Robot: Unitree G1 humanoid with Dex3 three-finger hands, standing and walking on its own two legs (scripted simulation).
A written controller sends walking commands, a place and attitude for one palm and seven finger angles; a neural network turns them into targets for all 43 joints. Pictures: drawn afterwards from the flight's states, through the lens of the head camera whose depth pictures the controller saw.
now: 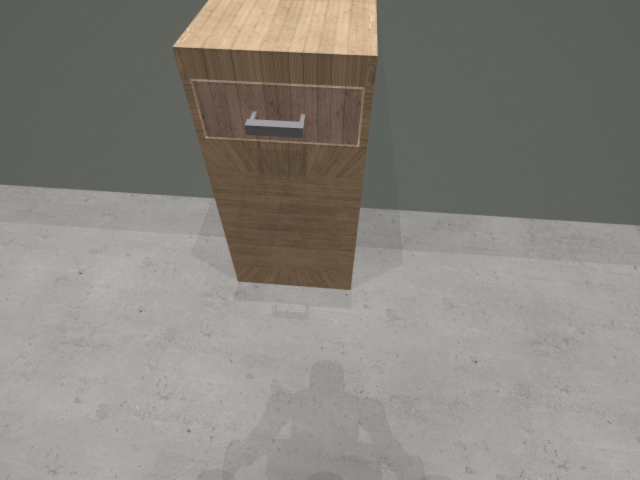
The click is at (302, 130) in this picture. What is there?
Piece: drawer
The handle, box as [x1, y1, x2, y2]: [245, 111, 304, 137]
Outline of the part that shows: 245,123 246,134 303,137 304,132 304,114 301,114 299,122 257,120 255,118 256,112 253,111 250,118 247,119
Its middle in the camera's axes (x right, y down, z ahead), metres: -0.11 -0.27 +0.91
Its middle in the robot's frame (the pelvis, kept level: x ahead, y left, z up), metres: +0.86 +0.15 -0.04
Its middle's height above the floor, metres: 0.74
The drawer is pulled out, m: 0.00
